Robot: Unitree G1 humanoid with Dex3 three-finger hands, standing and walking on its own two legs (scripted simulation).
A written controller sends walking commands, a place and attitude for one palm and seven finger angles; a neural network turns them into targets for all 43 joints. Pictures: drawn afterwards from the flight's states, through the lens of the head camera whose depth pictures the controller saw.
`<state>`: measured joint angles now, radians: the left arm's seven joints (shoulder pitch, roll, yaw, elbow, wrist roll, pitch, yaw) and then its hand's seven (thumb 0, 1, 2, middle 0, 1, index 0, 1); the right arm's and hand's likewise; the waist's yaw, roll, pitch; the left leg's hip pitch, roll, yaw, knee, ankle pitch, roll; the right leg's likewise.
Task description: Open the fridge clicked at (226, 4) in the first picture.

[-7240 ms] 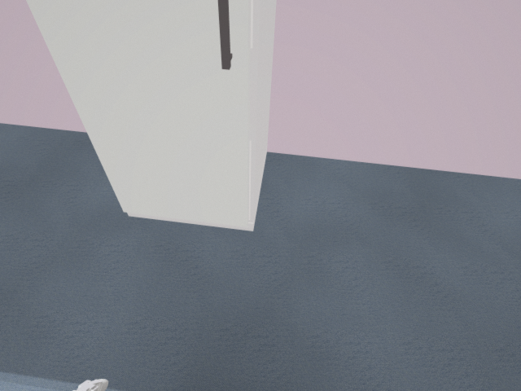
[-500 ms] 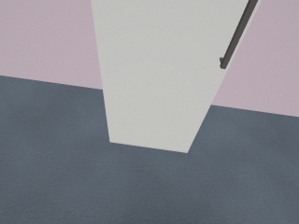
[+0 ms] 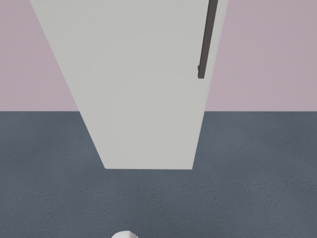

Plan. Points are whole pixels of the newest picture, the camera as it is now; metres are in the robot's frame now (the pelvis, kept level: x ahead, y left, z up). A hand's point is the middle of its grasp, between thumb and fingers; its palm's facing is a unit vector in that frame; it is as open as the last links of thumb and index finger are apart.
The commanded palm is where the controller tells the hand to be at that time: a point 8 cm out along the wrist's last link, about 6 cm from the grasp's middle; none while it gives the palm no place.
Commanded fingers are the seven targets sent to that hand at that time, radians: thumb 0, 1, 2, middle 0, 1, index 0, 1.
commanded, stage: take the last steps up to it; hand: right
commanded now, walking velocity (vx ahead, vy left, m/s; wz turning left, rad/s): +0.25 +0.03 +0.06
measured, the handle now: (208, 20) +0.65 -0.13 +0.26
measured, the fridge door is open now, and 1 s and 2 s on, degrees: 0 0 0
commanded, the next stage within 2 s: come to a stop and stand still in 0.26 s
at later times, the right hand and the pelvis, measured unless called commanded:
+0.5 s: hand (210, 215) +0.24 -0.15 -0.17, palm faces +0.02 +0.98 -0.21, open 7.2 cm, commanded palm none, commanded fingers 0.00 -0.90 -0.90 0.20 0.30 0.20 0.30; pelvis +0.16 +0.03 -0.01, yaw +1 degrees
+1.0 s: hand out of the picture +0.17 -0.15 -0.18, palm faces +0.00 +0.97 -0.25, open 7.4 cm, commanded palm none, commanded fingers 0.00 -0.90 -0.90 0.20 0.30 0.20 0.30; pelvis +0.13 +0.04 -0.02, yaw +2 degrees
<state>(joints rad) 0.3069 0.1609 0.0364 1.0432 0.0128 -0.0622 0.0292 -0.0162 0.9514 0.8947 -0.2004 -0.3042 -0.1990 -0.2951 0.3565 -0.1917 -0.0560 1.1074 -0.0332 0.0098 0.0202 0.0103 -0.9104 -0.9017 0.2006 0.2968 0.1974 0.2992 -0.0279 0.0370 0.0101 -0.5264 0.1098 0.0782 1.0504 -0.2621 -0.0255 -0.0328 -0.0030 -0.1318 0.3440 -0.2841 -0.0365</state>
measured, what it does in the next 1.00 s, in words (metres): walks ahead: left foot, then right foot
